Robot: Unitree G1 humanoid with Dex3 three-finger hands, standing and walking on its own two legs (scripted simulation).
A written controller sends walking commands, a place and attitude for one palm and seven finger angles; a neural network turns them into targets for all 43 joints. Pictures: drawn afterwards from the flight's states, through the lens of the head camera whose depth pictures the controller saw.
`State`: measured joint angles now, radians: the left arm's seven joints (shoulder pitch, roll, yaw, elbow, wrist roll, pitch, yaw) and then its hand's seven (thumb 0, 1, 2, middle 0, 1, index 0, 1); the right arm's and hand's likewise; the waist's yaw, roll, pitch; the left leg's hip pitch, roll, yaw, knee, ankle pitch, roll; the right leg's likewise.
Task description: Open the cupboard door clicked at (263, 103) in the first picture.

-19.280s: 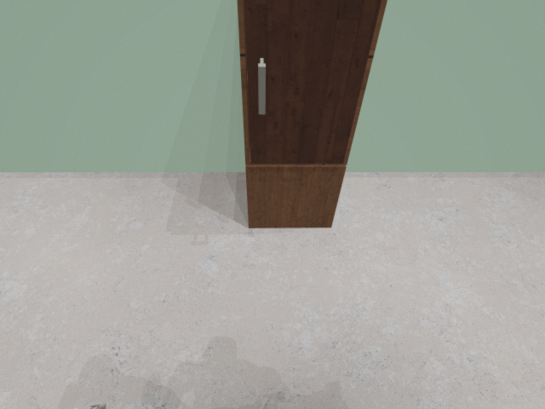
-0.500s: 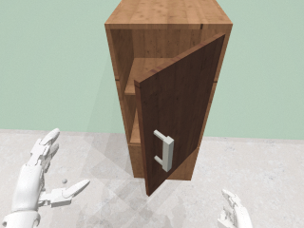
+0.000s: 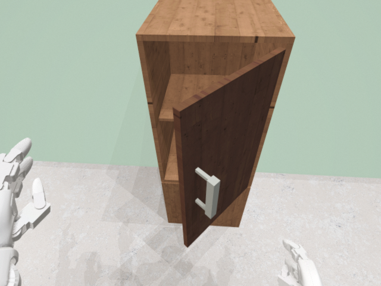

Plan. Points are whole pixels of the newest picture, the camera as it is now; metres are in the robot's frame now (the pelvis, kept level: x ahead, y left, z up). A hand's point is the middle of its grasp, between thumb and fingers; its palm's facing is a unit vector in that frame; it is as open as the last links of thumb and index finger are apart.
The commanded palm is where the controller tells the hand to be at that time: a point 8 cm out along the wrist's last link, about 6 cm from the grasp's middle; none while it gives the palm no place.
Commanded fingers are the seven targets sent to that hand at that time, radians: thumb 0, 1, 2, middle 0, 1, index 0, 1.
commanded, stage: draw the hand back to the body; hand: left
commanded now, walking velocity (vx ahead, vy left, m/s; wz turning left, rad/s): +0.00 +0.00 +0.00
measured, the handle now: (205, 193) +0.35 +0.01 -0.02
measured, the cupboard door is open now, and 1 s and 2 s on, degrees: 49 49 49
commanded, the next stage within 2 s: step back with the hand held close in 0.16 s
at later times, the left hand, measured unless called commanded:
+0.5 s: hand (51, 204) +0.19 +0.25 +0.15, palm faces +0.39 -0.79 -0.47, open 7.4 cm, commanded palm +0.13 +0.29 +0.17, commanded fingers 0.00 0.90 0.90 -0.20 -0.30 -0.20 -0.30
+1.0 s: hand (2, 255) +0.11 +0.28 +0.15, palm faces +0.42 -0.76 -0.49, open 7.4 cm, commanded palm +0.05 +0.32 +0.17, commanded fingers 0.00 0.90 0.90 -0.20 -0.30 -0.20 -0.30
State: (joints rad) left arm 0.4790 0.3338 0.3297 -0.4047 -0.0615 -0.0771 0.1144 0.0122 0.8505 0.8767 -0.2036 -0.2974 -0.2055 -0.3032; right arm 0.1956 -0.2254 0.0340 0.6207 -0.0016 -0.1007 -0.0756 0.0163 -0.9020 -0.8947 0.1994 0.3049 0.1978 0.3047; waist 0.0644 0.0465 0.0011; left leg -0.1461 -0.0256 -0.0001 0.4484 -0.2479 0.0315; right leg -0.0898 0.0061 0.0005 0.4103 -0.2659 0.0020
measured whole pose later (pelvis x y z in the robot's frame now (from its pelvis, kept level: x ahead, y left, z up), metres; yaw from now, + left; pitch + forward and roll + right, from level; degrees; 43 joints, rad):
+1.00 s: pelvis -0.09 +0.01 -0.01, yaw +1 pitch +0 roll -3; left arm 0.55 0.42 0.42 -0.49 -0.01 -0.21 0.15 0.01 0.89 0.90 -0.21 -0.30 -0.21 -0.30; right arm 0.21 -0.22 0.01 0.55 0.00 -0.04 -0.09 0.01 -0.90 -0.89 0.20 0.30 0.20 0.30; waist -0.01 0.01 0.03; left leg -0.40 -0.01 -0.01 0.57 -0.17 0.06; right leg -0.32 0.04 0.01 0.52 -0.21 0.03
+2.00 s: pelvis -0.28 +0.02 -0.02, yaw -3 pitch -2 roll +0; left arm 0.50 0.44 0.45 -0.46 -0.06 -0.15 0.16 0.02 0.89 0.90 -0.21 -0.30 -0.21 -0.30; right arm 0.28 -0.19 0.01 0.67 -0.02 -0.11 -0.07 0.02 -0.90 -0.89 0.20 0.30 0.20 0.30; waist -0.07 -0.05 -0.02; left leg -0.43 -0.03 0.07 0.49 -0.10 0.04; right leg -0.18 0.05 -0.05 0.65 -0.56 -0.04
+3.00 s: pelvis -0.33 +0.07 -0.01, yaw -1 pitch -1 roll -1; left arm 0.23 0.29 0.04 0.62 0.04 0.04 -0.01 0.01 0.91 0.90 -0.20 -0.30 -0.20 -0.30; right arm 0.14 -0.30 0.00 0.88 -0.03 -0.02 0.01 0.01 -0.90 -0.89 0.20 0.30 0.20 0.30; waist -0.03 0.04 0.02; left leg -0.35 -0.01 0.04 0.54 -0.19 0.04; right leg -0.26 -0.03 -0.06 0.55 -0.29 0.01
